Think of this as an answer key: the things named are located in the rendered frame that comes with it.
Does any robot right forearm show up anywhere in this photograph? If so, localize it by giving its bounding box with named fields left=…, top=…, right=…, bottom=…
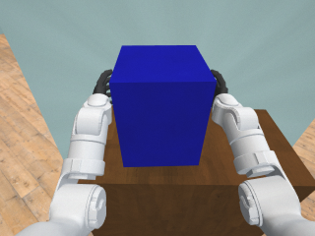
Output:
left=212, top=93, right=301, bottom=214

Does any robot left hand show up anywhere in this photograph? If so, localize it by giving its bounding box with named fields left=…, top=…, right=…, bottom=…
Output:
left=93, top=69, right=113, bottom=105

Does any robot right upper arm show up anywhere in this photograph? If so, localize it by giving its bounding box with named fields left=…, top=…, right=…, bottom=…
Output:
left=238, top=175, right=315, bottom=236

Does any robot left forearm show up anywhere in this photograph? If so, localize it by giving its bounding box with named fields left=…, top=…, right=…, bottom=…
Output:
left=48, top=93, right=112, bottom=219

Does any pedestal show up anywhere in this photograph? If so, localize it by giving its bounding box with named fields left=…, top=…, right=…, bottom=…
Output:
left=77, top=105, right=315, bottom=236

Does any robot right hand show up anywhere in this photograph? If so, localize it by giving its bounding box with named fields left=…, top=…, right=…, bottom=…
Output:
left=211, top=69, right=228, bottom=108

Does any carton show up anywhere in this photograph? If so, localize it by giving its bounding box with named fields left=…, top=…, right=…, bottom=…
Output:
left=109, top=45, right=217, bottom=167

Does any robot left upper arm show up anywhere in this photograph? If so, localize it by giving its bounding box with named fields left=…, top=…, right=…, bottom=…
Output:
left=15, top=183, right=106, bottom=236

